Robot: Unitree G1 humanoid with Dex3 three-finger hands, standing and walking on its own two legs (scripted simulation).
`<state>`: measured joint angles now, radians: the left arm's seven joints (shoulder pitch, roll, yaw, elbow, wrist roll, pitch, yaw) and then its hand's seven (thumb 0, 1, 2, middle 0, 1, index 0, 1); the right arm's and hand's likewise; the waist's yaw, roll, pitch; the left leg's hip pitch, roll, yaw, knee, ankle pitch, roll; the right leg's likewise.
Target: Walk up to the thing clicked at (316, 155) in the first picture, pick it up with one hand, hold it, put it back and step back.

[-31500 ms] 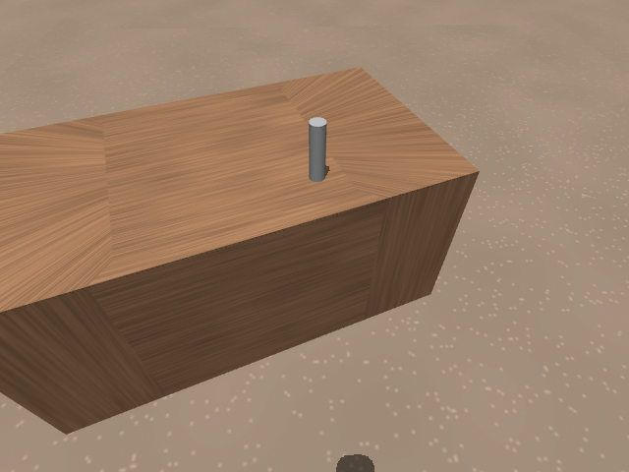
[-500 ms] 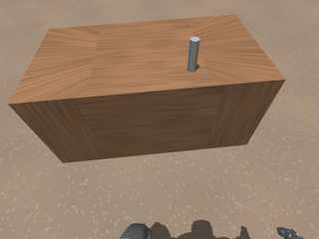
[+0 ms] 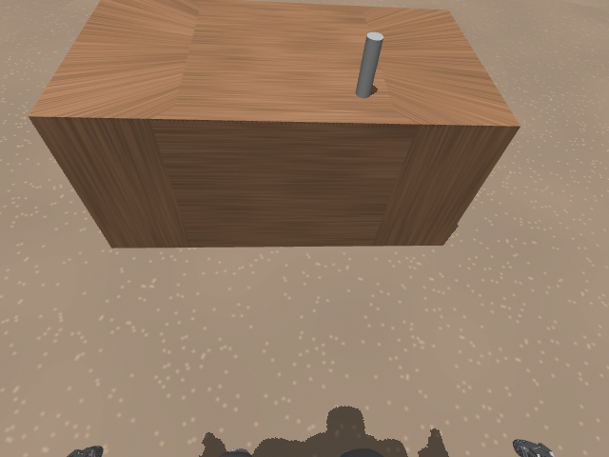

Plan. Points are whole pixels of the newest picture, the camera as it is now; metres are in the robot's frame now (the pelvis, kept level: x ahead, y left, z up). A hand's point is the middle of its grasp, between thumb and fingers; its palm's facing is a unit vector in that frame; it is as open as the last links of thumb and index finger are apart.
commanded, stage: step back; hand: right
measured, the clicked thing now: (368, 66) +1.06 -0.15 -0.08
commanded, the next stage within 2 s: stand in 1.26 s
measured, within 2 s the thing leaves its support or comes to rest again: neither
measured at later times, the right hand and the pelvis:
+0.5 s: hand out of the picture -0.03 -0.27 -0.15, palm faces -0.09 +0.93 -0.36, open 7.4 cm; pelvis -0.09 -0.01 +0.00, yaw +2 degrees
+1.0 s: hand out of the picture +0.05 -0.28 -0.15, palm faces -0.11 +0.92 -0.37, open 7.4 cm; pelvis -0.04 -0.02 +0.00, yaw +5 degrees
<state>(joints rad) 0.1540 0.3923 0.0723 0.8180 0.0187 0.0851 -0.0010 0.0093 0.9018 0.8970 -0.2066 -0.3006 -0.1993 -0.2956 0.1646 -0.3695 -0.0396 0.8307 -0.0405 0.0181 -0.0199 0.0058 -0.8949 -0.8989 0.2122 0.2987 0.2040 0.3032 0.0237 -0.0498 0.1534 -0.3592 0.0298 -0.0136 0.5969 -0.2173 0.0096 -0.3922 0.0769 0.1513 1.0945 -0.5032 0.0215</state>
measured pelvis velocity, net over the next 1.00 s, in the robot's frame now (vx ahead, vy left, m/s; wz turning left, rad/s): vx -0.04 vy -0.02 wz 0.08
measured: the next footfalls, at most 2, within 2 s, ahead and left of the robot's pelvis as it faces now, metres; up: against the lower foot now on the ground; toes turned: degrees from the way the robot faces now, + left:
right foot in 0.10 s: -0.04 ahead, -0.15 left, +0.00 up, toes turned +1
left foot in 0.42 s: -0.05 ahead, +0.10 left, +0.00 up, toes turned +1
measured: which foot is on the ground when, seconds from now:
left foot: down 0.00-0.12, up 0.14-0.40, down 0.42-0.76, up 0.78-0.98, down 1.00-1.00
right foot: up 0.00-0.08, down 0.10-0.44, up 0.46-0.68, down 0.70-1.00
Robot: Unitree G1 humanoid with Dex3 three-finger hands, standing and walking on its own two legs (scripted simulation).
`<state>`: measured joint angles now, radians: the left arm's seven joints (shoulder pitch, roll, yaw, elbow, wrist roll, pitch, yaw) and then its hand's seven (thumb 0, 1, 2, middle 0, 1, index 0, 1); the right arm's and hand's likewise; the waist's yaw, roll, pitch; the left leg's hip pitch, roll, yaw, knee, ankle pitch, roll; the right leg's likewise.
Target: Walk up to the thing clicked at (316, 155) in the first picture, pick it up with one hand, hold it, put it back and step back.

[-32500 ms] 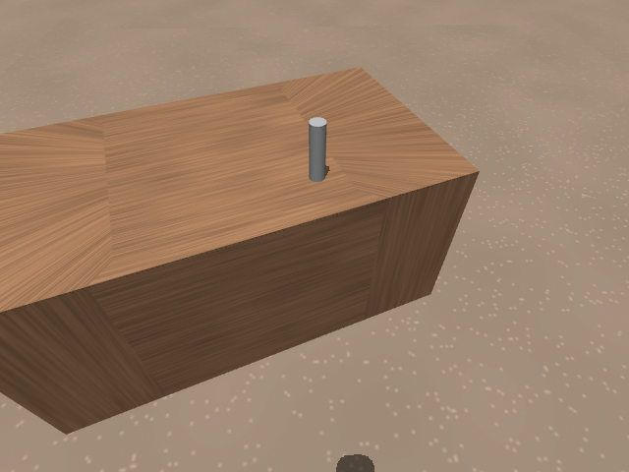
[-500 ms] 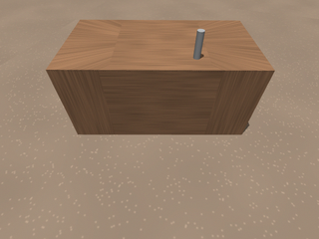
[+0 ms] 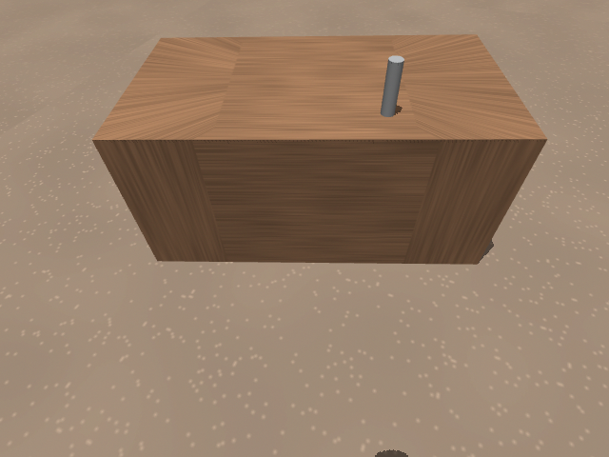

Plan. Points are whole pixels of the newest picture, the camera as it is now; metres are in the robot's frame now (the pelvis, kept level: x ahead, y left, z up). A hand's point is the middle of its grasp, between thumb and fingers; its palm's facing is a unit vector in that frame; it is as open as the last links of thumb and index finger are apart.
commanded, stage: step back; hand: right
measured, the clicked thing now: (391, 87) +1.09 -0.22 -0.08
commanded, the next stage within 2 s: stand in 0.26 s
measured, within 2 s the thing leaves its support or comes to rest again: neither
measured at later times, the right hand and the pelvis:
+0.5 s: hand out of the picture +0.13 -0.23 -0.13, palm faces -0.02 +0.94 -0.33, open 7.4 cm; pelvis +0.01 +0.02 +0.02, yaw -1 degrees
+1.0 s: hand out of the picture +0.05 -0.25 -0.14, palm faces +0.00 +0.94 -0.33, open 7.4 cm; pelvis -0.01 +0.01 +0.02, yaw -1 degrees
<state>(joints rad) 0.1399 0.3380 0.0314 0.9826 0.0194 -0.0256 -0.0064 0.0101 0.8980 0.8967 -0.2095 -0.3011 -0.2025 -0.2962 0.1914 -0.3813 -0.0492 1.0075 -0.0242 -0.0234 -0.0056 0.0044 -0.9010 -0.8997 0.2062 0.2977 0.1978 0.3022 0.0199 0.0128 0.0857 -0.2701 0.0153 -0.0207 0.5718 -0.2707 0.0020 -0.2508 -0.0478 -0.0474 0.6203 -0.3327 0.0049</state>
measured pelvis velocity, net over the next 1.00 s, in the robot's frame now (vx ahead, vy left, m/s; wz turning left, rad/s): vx -0.01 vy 0.01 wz -0.02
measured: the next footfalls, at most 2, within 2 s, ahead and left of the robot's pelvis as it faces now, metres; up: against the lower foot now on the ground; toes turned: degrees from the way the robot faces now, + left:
none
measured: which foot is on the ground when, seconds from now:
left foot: down 0.00-1.00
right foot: down 0.00-1.00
